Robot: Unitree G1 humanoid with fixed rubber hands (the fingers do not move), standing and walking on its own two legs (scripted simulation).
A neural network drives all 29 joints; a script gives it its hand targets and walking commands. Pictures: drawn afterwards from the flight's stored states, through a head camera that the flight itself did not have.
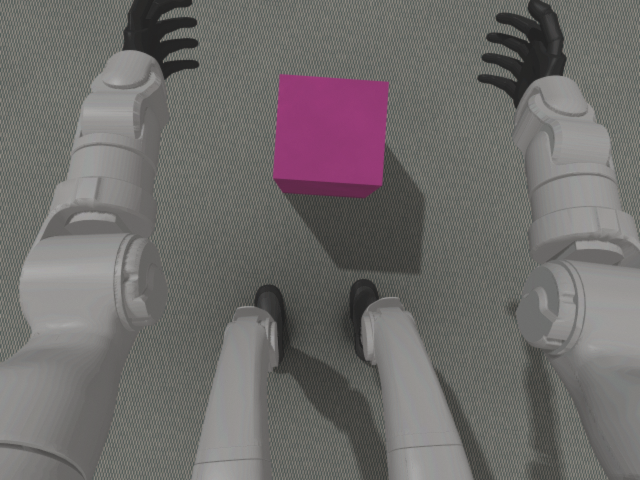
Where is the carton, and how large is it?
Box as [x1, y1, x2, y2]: [273, 74, 388, 197]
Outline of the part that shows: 280,74 273,178 283,192 365,197 381,185 388,82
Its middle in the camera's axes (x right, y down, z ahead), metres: +0.02 -0.20 +0.86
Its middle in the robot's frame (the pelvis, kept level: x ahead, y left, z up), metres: +0.55 -0.04 -0.54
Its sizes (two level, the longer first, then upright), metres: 0.210 0.200 0.250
